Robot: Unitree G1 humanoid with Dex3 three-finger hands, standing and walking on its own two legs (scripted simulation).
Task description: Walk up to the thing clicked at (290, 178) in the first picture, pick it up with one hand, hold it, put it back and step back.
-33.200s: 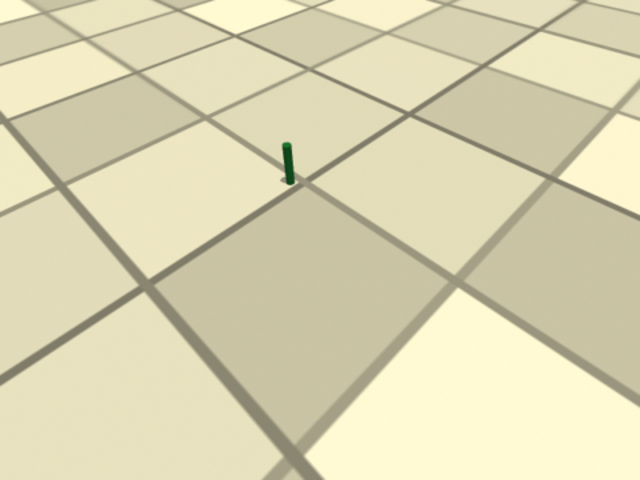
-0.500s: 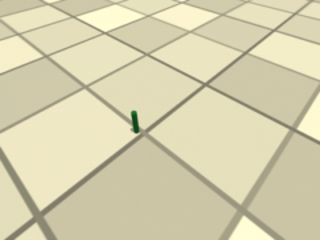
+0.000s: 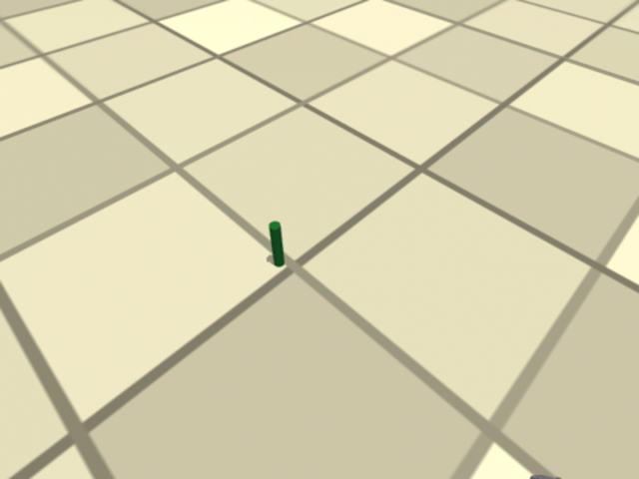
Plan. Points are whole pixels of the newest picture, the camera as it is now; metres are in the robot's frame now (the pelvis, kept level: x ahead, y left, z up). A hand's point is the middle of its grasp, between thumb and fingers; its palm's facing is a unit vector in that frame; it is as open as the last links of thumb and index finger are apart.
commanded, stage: step back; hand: left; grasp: from the side
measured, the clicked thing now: (277, 245) +1.01 +0.17 -0.66
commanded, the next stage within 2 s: stand in 0.18 s
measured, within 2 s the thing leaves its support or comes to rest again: neither
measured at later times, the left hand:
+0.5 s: hand out of the picture +0.11 +0.24 -0.14, palm faces -0.04 -0.94 -0.33, open 7.3 cm
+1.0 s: hand out of the picture +0.05 +0.25 -0.14, palm faces -0.04 -0.94 -0.34, open 7.3 cm
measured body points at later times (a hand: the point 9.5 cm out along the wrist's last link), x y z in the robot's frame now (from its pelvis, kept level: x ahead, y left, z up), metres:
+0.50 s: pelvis +0.01 +0.00 +0.01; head +0.02 +0.00 +0.46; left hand +0.12 +0.29 -0.12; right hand +0.11 -0.30 -0.11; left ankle +0.01 +0.12 -0.73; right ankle -0.02 -0.13 -0.73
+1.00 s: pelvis -0.01 +0.00 +0.02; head +0.00 +0.00 +0.46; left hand +0.06 +0.30 -0.12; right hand +0.06 -0.30 -0.12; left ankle +0.01 +0.12 -0.73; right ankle -0.02 -0.13 -0.73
